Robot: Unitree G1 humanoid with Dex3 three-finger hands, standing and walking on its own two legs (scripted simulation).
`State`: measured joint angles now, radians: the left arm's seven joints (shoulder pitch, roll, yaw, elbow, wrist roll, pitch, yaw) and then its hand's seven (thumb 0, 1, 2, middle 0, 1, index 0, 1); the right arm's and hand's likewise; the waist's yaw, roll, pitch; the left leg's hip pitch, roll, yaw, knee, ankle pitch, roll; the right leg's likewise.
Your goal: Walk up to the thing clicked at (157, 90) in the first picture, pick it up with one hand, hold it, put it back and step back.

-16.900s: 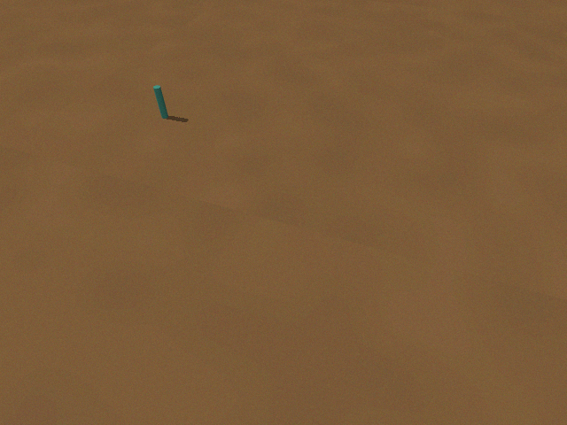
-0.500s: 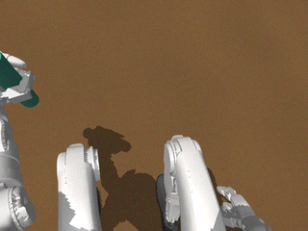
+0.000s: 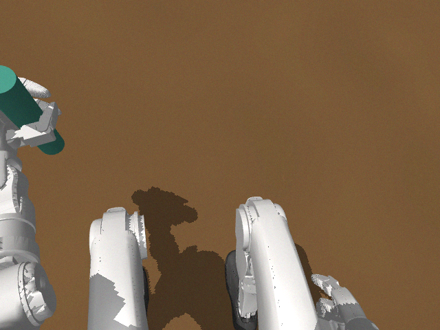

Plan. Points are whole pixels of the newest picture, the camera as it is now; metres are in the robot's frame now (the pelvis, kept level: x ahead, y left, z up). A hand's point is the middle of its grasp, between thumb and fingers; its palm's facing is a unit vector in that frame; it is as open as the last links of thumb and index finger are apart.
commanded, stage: lift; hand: left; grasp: from the side
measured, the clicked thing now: (30, 119) +0.47 +0.28 -0.04
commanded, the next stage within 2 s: none
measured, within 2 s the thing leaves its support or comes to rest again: neither
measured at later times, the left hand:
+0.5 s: hand (24, 102) +0.46 +0.26 +0.03, palm faces +0.20 -0.98 -0.06, open 5.3 cm
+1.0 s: hand out of the picture +0.42 +0.24 +0.19, palm faces +0.21 -0.98 -0.06, open 5.3 cm
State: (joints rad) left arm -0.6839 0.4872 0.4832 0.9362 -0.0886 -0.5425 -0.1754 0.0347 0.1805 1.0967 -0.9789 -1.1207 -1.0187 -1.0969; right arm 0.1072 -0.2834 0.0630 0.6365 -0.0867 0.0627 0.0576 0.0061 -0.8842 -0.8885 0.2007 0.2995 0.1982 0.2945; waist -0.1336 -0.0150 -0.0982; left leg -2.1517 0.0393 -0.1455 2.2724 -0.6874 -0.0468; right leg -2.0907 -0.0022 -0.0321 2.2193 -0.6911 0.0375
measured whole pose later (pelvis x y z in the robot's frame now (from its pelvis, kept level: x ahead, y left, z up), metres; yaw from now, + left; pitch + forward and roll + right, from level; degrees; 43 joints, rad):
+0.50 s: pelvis +0.00 +0.00 +0.03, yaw +1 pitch +33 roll -4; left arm -0.63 0.43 0.46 0.83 -0.12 -0.48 -0.20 0.04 0.18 1.10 -0.98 -1.12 -1.02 -1.10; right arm 0.14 -0.28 0.02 0.63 -0.05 0.06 0.04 0.01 -0.91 -0.89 0.20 0.30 0.20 0.29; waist -0.11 0.01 -0.15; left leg -2.06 0.04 -0.12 2.16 -0.69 -0.04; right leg -2.01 -0.01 -0.02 2.12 -0.70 0.03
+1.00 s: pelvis +0.03 +0.00 +0.17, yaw +3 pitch +29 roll -4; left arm -0.31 0.30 0.30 0.35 -0.16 -0.26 -0.08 0.03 0.19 1.08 -0.97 -1.12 -1.01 -1.10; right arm 0.14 -0.24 -0.01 0.58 0.02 0.03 -0.02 0.01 -0.89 -0.89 0.20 0.30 0.20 0.29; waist -0.05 0.03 -0.18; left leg -1.61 0.06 -0.08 1.75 -0.65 -0.03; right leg -1.56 -0.02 -0.03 1.70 -0.66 0.03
